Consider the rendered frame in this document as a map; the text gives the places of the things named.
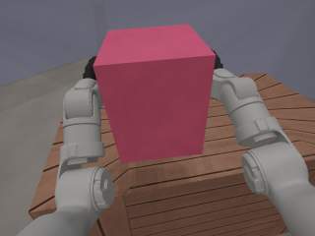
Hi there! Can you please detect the robot left upper arm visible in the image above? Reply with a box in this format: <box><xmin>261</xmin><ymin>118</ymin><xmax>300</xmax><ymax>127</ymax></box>
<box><xmin>17</xmin><ymin>166</ymin><xmax>115</xmax><ymax>236</ymax></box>

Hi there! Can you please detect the right robot hand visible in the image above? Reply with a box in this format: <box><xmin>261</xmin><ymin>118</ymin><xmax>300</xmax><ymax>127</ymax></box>
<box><xmin>212</xmin><ymin>50</ymin><xmax>223</xmax><ymax>70</ymax></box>

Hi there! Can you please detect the left robot hand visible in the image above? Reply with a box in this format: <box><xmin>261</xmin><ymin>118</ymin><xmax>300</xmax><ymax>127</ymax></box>
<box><xmin>83</xmin><ymin>56</ymin><xmax>97</xmax><ymax>81</ymax></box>

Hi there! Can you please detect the carton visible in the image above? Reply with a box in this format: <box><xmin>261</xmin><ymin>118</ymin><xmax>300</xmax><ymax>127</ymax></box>
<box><xmin>93</xmin><ymin>24</ymin><xmax>217</xmax><ymax>163</ymax></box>

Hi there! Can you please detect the right robot forearm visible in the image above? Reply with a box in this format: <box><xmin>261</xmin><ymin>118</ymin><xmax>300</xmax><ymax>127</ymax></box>
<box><xmin>210</xmin><ymin>68</ymin><xmax>309</xmax><ymax>180</ymax></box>

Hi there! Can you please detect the pedestal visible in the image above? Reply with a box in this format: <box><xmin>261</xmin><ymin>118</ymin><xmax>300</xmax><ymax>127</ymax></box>
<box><xmin>28</xmin><ymin>72</ymin><xmax>315</xmax><ymax>236</ymax></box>

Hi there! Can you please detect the robot right upper arm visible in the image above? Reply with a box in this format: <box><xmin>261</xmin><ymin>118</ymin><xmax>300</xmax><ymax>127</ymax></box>
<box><xmin>241</xmin><ymin>141</ymin><xmax>315</xmax><ymax>236</ymax></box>

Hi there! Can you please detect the left robot forearm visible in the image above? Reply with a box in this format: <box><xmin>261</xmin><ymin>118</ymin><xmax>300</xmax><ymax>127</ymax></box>
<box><xmin>54</xmin><ymin>78</ymin><xmax>105</xmax><ymax>206</ymax></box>

